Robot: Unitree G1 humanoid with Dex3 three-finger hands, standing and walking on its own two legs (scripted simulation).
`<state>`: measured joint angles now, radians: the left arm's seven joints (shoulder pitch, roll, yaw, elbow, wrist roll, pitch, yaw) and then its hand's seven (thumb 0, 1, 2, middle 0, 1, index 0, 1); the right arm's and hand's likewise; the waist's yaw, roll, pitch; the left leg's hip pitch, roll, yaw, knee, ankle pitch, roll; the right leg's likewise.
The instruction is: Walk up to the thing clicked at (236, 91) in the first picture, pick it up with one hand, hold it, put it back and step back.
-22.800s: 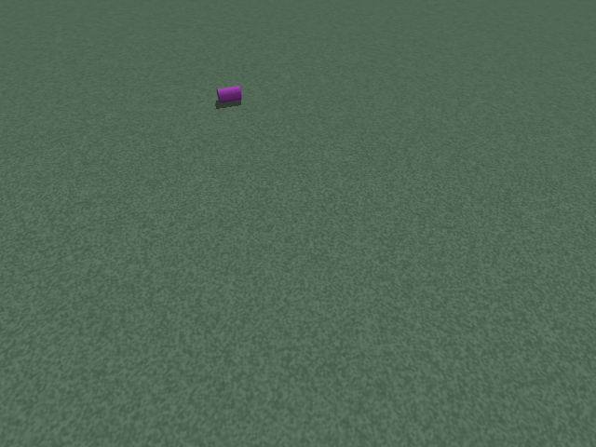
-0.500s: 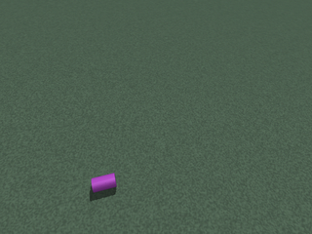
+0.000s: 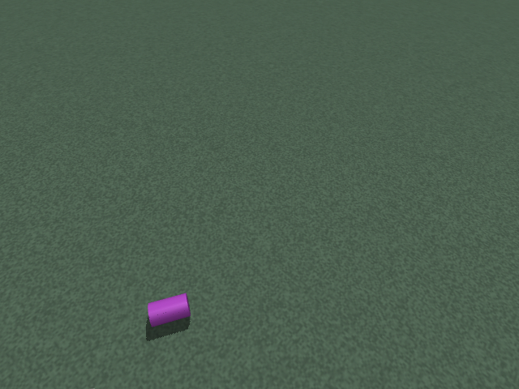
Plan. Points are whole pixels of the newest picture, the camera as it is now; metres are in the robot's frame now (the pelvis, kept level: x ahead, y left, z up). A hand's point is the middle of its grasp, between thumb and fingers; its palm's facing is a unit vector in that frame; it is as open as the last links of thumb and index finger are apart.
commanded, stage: stand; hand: left
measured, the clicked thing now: (169, 309) +0.52 +0.32 -0.73
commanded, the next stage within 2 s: walk up in 0.64 s
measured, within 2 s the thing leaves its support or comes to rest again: neither
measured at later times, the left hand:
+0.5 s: hand out of the picture +0.09 +0.25 -0.15, palm faces -0.01 -0.93 -0.35, open 7.3 cm
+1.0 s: hand out of the picture +0.11 +0.30 -0.18, palm faces +0.00 -0.93 -0.38, open 7.3 cm
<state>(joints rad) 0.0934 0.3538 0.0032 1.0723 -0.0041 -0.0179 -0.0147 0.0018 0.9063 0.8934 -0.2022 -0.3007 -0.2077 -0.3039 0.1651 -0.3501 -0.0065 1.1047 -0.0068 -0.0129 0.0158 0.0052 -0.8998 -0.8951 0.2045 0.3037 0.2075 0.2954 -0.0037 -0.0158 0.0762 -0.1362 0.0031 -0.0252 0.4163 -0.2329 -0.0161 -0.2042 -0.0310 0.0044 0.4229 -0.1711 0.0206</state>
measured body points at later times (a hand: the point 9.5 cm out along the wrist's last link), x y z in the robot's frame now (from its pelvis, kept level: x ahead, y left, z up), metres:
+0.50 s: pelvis +0.02 -0.01 +0.01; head +0.04 -0.01 +0.45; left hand +0.09 +0.30 -0.12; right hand +0.11 -0.31 -0.13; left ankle +0.00 +0.13 -0.74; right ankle +0.04 -0.13 -0.74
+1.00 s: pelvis -0.05 +0.03 -0.03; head +0.03 +0.05 +0.41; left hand +0.11 +0.35 -0.16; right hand +0.04 -0.30 -0.14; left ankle -0.05 +0.14 -0.75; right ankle +0.03 -0.13 -0.73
